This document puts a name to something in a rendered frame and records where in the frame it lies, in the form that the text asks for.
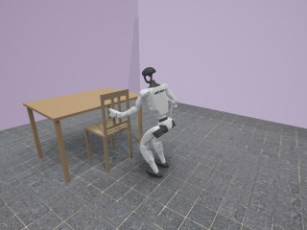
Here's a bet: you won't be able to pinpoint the robot right forearm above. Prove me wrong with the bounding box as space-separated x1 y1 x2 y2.
169 103 178 118

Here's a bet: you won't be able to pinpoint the chair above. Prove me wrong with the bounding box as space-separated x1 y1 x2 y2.
83 89 132 172

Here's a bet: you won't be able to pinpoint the table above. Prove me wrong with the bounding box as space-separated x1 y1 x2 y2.
23 87 143 183

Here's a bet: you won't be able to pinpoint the robot left forearm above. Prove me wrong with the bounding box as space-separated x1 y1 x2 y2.
115 107 136 119

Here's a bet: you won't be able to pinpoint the robot left thigh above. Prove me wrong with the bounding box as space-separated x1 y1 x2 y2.
140 126 166 150

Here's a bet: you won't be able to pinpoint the robot right foot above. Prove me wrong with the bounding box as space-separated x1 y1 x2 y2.
154 159 169 169

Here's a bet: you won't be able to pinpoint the robot left hand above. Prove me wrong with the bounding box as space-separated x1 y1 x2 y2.
108 108 118 118

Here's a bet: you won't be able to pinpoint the right robot upper arm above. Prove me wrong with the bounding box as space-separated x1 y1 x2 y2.
160 83 177 105

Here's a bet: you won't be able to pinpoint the left robot upper arm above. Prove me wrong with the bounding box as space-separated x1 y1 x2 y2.
134 89 150 114

